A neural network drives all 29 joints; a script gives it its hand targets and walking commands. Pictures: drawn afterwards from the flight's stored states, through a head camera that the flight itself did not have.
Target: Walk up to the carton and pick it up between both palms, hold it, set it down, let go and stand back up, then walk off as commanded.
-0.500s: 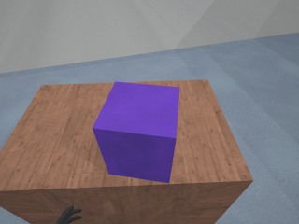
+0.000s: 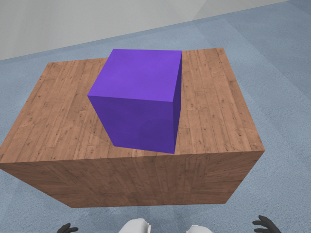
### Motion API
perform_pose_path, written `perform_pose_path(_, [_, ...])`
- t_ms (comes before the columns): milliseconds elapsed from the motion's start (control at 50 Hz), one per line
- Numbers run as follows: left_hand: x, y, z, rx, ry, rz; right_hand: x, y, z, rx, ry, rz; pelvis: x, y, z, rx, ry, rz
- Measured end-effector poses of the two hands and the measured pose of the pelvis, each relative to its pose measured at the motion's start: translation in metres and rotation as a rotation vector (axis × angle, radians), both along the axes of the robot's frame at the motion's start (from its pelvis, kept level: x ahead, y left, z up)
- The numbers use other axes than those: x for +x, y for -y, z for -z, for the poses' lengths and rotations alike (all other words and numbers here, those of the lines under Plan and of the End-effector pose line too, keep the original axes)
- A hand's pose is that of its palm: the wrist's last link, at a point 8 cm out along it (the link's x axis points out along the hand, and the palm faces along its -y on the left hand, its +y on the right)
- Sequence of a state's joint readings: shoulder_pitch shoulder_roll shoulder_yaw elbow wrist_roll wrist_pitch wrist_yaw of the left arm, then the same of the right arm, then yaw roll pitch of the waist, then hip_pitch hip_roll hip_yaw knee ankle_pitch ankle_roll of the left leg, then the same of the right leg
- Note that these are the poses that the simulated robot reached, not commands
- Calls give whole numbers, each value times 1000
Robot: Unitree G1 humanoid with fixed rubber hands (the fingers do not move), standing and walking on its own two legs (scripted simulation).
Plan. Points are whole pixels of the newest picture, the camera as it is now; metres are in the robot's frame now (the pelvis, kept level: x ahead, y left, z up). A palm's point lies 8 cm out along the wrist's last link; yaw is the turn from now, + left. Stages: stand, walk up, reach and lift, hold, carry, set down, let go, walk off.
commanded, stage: walk off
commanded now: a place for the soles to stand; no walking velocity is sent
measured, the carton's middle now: (144, 103) +0.50 +0.06 +0.03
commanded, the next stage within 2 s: stand in 1.68 s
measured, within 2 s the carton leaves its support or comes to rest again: neither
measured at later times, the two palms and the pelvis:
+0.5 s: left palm out of the picture -0.08 +0.33 -0.11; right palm out of the picture -0.08 -0.25 -0.09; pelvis -0.17 +0.05 +0.00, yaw +1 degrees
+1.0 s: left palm out of the picture -0.26 +0.34 -0.07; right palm out of the picture -0.23 -0.26 -0.08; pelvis -0.32 +0.04 +0.02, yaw +2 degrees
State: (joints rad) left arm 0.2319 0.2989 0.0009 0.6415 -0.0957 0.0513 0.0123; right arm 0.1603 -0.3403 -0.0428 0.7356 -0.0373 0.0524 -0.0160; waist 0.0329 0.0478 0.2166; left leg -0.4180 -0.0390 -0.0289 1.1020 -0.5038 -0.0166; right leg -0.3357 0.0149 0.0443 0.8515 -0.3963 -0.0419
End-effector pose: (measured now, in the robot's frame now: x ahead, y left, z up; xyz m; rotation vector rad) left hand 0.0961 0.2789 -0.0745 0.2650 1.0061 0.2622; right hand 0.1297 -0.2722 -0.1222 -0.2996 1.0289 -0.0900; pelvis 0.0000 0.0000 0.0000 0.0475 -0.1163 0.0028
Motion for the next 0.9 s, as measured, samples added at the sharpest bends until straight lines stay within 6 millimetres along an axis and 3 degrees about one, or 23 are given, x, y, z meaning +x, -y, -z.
perform_pose_path(140, [-38, -8, -18, 31, -5, -18, -37, -3, -12, 0, -27, -5, -35, -2, -16, -8, -27, -4])
perform_pose_path(300, [-96, -23, -1, -8, 12, -31, -85, -17, -20, -38, -1, -22, -91, -20, -10, -19, -14, -21])
perform_pose_path(400, [-139, -40, 30, -60, 11, -28, -142, -28, -16, -83, -18, -9, -138, -41, 8, -36, 27, -27])
perform_pose_path(480, [-167, -50, 36, -87, 2, -33, -201, -25, -26, -128, -75, 33, -166, -49, 4, -64, 70, -17])
perform_pose_path(540, [-187, -54, 34, -94, -5, -29, -231, -21, -40, -164, -94, 52, -188, -51, -3, -70, 56, -10])
perform_pose_path(640, [-227, -59, 33, -87, -53, -15, -260, -22, -52, -174, -72, 38, -226, -50, -9, -81, 4, 2])
perform_pose_path(800, [-295, -48, 34, -81, -96, 4, -313, -11, -38, -143, -62, 32, -284, -35, -3, -76, -28, 10])
perform_pose_path(900, [-347, -51, 12, -59, -101, -62, -342, -7, -40, -123, -103, 31, -306, -30, -18, -60, -10, -15])
